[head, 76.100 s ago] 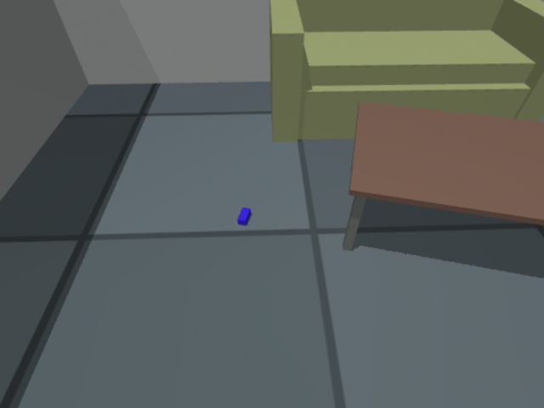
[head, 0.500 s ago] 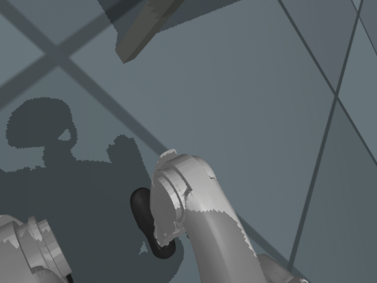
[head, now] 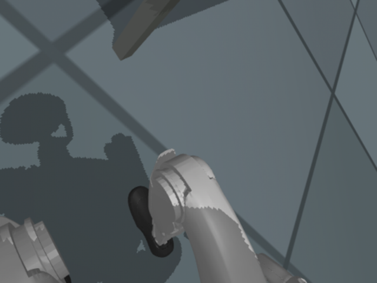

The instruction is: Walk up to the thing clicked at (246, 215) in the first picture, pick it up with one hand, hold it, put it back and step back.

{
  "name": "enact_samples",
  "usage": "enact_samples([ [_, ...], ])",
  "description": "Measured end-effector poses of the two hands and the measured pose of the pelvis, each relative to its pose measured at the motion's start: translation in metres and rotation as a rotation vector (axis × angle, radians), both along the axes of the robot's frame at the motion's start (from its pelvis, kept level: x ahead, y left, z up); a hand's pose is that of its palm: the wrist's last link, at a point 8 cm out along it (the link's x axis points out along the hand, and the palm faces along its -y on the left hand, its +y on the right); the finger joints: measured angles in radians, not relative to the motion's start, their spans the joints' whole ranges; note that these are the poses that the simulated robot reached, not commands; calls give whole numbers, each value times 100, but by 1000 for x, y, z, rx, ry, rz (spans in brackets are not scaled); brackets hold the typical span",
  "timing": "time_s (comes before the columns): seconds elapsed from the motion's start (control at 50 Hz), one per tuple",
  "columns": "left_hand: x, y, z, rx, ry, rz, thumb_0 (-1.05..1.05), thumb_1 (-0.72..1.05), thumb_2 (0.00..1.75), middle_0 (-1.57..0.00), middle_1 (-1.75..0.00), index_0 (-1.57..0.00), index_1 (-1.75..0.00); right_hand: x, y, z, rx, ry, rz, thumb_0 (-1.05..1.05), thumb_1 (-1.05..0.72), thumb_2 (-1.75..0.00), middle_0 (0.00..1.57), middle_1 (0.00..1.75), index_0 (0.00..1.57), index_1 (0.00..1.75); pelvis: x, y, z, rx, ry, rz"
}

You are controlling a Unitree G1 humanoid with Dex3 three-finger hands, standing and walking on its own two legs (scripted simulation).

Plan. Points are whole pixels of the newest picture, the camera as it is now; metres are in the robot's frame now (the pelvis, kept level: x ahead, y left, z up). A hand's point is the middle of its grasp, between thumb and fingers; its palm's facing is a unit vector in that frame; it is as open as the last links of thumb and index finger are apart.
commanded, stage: close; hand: left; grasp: from above
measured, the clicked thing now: out of the picture +0.45 +0.39 -0.30
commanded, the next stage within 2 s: none
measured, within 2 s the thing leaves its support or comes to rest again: neither
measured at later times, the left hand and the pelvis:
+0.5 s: hand out of the picture +0.44 +0.37 -0.27, palm faces -0.40 -0.22 -0.89, open 10.7 cm; pelvis +0.00 +0.00 +0.00, yaw +0 degrees
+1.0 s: hand out of the picture +0.44 +0.38 -0.26, palm faces -0.40 -0.22 -0.89, open 9.1 cm; pelvis +0.00 +0.00 +0.00, yaw +0 degrees
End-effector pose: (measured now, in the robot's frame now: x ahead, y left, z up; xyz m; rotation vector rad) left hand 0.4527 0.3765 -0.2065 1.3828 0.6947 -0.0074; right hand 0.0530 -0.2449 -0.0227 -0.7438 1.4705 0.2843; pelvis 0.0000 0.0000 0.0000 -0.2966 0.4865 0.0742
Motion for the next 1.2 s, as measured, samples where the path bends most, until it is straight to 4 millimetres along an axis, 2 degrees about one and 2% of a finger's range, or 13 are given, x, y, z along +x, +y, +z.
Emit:
enact_samples([
  [0.44,-6,-1,-3,-7,0,-20,0,-1,63,-41,-78,-45,-75,3,-1,-2,4,-2,15,0,-89,-89,20,30,20,30,-2,-1,0,4,-14,3],
  [1.0,-4,4,-1,-7,2,-10,-5,8,43,-49,-61,-76,-64,-2,4,-4,10,6,3,0,-89,-89,20,30,20,30,-2,1,-1,-1,-12,2],
  [1.2,-3,3,-1,-3,1,2,-2,8,41,-50,-59,-66,-58,-4,4,-4,10,9,3,0,-89,-89,20,30,20,30,-2,0,-1,0,-13,1],
])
